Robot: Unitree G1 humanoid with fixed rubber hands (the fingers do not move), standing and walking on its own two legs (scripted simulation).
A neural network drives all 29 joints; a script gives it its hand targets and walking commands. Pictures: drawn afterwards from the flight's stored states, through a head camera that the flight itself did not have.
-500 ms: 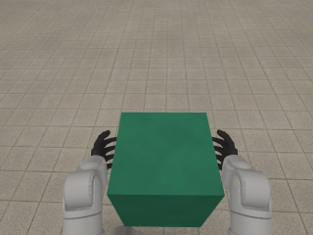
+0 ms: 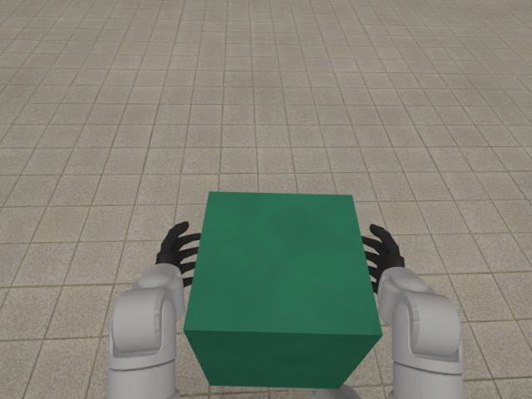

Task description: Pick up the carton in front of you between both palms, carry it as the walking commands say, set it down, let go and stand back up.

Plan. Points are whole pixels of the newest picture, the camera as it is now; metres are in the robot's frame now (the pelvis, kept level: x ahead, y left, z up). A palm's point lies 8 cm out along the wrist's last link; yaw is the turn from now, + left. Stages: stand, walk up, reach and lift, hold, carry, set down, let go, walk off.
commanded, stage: carry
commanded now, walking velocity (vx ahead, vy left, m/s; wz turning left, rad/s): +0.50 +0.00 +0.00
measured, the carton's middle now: (277, 295) +0.26 -0.01 -0.01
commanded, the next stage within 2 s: none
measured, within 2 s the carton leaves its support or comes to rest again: neither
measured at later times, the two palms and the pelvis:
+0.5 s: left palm (213, 115) +0.59 +0.12 +0.07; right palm (359, 115) +0.62 -0.18 +0.06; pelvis +0.34 -0.05 +0.00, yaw +4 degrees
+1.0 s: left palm (210, 51) +0.86 +0.15 +0.06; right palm (329, 52) +0.87 -0.15 +0.07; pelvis +0.59 -0.01 -0.01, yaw +1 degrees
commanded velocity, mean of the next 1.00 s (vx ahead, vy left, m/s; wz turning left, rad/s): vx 0.23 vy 0.00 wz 0.00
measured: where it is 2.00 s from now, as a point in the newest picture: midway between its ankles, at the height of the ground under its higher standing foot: (266, 287)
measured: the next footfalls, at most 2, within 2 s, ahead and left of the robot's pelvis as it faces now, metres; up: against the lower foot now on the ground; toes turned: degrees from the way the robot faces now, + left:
right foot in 0.30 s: +0.40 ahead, -0.12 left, +0.00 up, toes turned -9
left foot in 0.74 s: +0.67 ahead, +0.09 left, +0.00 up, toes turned -12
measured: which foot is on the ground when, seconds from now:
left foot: down 0.00-0.32, up 0.34-0.72, down 0.74-1.00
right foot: up 0.00-0.28, down 0.30-0.78, up 0.80-0.94, down 0.96-1.00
